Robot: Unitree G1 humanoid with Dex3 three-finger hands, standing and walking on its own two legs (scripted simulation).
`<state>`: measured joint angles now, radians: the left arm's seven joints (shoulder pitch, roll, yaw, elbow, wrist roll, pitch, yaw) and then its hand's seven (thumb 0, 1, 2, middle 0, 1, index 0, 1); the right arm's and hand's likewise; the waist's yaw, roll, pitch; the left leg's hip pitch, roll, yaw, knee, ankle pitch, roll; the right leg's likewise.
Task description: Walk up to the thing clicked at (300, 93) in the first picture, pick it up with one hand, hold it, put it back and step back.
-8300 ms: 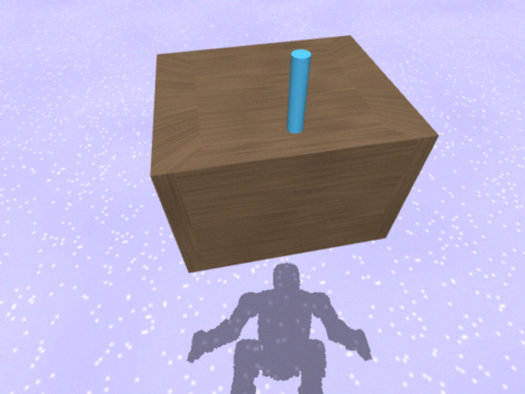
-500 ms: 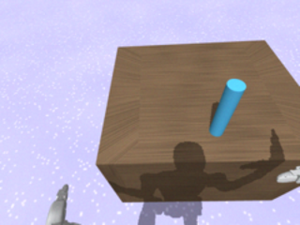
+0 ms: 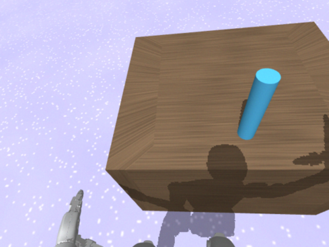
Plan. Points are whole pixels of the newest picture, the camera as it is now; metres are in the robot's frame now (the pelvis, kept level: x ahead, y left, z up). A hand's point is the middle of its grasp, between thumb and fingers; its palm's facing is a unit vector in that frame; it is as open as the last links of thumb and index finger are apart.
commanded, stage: go down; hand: right
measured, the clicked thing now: (254, 109) +0.48 -0.21 +0.00
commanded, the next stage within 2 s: approach in 1.98 s
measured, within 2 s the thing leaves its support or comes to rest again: neither
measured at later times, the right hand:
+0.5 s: hand out of the picture +0.38 -0.39 +0.06, palm faces +0.24 +0.97 +0.02, open 17.4 cm
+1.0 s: hand out of the picture +0.40 -0.40 +0.06, palm faces +0.24 +0.97 +0.02, open 17.6 cm
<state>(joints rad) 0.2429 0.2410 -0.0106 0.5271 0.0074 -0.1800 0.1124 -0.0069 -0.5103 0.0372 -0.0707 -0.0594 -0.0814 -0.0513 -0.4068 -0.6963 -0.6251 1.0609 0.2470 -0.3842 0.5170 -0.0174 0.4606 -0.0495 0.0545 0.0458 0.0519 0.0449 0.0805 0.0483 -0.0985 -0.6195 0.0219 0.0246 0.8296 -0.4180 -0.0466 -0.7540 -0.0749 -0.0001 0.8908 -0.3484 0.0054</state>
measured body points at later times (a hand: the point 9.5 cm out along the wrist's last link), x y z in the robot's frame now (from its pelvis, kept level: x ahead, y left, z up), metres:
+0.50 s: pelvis +0.00 +0.00 -0.01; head +0.09 -0.06 +0.42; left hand +0.16 +0.26 -0.05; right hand +0.36 -0.44 +0.06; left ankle -0.01 +0.16 -0.69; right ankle +0.05 -0.12 -0.69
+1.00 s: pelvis +0.01 +0.00 -0.02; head +0.10 -0.06 +0.41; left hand +0.16 +0.25 -0.05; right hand +0.38 -0.45 +0.06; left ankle -0.01 +0.16 -0.69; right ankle +0.05 -0.12 -0.69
